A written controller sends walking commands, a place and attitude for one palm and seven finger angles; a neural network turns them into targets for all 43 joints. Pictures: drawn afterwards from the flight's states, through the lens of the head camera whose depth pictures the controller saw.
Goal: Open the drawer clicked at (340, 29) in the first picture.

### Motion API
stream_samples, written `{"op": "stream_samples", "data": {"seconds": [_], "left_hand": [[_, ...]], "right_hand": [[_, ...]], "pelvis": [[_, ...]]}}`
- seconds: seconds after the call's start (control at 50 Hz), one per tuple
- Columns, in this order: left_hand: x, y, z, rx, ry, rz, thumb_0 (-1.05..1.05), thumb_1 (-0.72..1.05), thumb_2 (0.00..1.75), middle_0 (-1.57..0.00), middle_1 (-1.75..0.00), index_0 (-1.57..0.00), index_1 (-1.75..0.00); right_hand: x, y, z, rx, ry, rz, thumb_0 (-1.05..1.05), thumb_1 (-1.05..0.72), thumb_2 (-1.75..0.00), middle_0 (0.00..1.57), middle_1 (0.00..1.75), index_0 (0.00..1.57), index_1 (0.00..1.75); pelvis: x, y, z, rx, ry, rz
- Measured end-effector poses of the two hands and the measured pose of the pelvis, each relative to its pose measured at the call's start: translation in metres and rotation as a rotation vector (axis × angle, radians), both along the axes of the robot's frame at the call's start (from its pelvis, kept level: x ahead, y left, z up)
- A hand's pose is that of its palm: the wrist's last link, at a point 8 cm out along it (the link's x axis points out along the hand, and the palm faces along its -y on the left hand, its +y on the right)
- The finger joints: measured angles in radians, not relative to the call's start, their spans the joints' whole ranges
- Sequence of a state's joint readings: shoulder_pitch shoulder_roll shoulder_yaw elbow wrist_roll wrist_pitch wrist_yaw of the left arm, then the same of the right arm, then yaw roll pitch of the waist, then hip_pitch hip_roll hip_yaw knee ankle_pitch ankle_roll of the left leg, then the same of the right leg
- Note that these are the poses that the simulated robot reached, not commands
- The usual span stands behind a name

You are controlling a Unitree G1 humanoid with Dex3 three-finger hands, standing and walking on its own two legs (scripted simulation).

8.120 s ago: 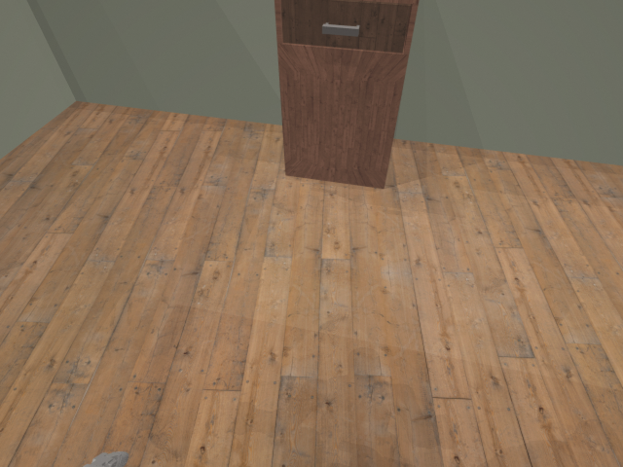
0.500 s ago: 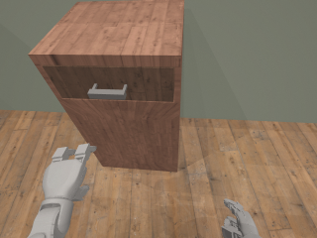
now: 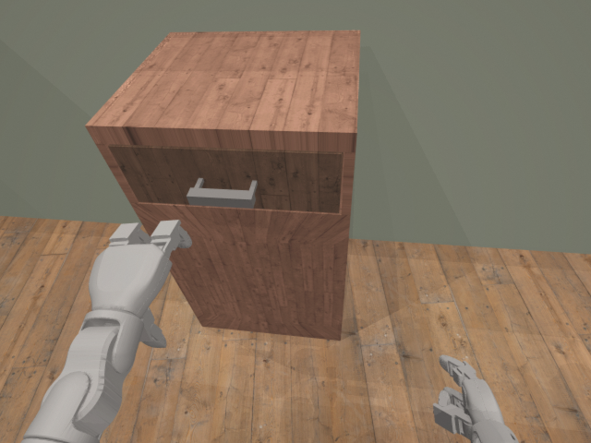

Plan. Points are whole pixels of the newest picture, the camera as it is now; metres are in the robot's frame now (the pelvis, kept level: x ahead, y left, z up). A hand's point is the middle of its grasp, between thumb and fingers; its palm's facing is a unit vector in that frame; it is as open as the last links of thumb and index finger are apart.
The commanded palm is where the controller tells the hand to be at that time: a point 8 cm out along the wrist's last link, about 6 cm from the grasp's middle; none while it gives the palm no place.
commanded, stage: raise the hand with hooked fingers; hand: left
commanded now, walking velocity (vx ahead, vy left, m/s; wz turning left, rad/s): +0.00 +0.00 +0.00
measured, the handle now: (224, 190) +0.56 +0.23 -0.02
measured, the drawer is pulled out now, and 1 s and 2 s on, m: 0.00 0.00 0.00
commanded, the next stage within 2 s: move the hooked fingers above the handle in 0.62 s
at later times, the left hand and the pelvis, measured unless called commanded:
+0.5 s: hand (158, 268) +0.30 +0.22 +0.09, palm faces +0.01 -0.08 -1.00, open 13.9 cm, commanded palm +0.27 +0.23 +0.15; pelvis +0.00 -0.01 +0.01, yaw +0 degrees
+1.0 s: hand (167, 259) +0.32 +0.23 +0.08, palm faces -0.02 -0.05 -1.00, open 13.9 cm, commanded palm +0.31 +0.23 +0.14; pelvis -0.01 -0.01 +0.01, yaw +1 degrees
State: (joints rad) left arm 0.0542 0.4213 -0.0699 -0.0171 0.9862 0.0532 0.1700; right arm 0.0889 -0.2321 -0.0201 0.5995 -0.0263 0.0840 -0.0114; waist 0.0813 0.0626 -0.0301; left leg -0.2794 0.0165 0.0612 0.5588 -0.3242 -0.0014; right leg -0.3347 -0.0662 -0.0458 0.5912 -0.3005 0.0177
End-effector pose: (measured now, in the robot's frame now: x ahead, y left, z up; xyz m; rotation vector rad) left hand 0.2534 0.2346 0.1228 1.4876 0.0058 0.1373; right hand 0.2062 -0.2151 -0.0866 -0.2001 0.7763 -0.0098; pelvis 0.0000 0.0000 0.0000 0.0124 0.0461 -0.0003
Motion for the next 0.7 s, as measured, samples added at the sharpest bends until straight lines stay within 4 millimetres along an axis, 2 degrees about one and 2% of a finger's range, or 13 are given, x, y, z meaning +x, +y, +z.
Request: {"op": "stream_samples", "data": {"seconds": [0.14, 0.3, 0.52, 0.7], "left_hand": [[0.015, 0.005, 0.02, 0.016, 0.036, 0.009, 0.0, -0.46, 0.31, -0.32, -1.18, -0.31, -1.18], [0.029, 0.004, 0.039, 0.022, 0.048, -0.041, 0.0, -0.49, 0.3, -0.32, -1.2, -0.32, -1.2], [0.021, -0.006, 0.025, -0.001, 0.064, -0.1, 0.0, -0.49, 0.3, -0.32, -1.2, -0.31, -1.2], [0.021, -0.001, 0.026, 0.013, 0.027, -0.051, 0.0, -0.49, 0.3, -0.32, -1.2, -0.32, -1.2]], "right_hand": [[0.004, 0.015, 0.001, 0.034, 0.02, 0.043, 0.01, -0.9, -0.9, 0.2, 0.3, 0.2, 0.3], [-0.015, 0.001, -0.007, 0.018, 0.085, 0.021, 0.01, -0.9, -0.9, 0.2, 0.3, 0.2, 0.3], [-0.044, -0.03, -0.014, -0.029, 0.15, -0.043, 0.01, -0.91, -0.9, 0.2, 0.3, 0.2, 0.3], [-0.043, -0.026, -0.013, -0.011, 0.13, -0.052, 0.01, -0.91, -0.9, 0.2, 0.3, 0.2, 0.3]], "pelvis": [[0.0, -0.004, 0.006, -0.002, -0.02, 0.011], [0.0, -0.007, 0.009, -0.003, -0.026, 0.016], [-0.005, -0.008, 0.01, 0.001, -0.012, 0.005], [-0.009, -0.009, 0.01, 0.002, -0.016, 0.004]]}}
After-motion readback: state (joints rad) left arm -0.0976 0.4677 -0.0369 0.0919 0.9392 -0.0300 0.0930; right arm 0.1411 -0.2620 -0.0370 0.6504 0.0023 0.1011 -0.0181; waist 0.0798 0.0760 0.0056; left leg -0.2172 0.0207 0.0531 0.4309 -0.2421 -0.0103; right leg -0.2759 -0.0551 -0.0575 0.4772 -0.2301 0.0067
